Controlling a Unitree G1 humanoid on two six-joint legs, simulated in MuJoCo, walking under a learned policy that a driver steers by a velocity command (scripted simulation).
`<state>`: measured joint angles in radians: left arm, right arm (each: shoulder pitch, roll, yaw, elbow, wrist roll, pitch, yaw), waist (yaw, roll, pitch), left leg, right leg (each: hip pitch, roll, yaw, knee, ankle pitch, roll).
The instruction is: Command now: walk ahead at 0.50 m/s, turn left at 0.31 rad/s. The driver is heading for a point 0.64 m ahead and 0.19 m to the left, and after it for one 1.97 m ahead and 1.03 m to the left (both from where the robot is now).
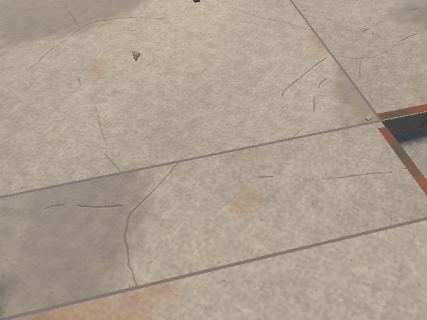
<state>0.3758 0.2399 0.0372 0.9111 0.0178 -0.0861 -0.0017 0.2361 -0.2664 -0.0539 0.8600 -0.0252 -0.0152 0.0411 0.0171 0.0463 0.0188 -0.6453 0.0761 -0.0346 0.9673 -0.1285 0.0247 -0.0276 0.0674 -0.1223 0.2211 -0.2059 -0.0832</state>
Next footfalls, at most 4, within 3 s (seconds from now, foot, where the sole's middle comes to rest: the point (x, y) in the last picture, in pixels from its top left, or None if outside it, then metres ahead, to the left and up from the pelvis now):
0.24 left None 0.29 0.11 -0.78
0.76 right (223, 281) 0.63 0.04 -0.78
1.18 left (156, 293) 0.59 0.26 -0.78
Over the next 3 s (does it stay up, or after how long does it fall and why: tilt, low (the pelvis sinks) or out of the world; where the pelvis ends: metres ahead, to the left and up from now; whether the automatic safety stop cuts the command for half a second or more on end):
stays up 0.66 0.23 -0.01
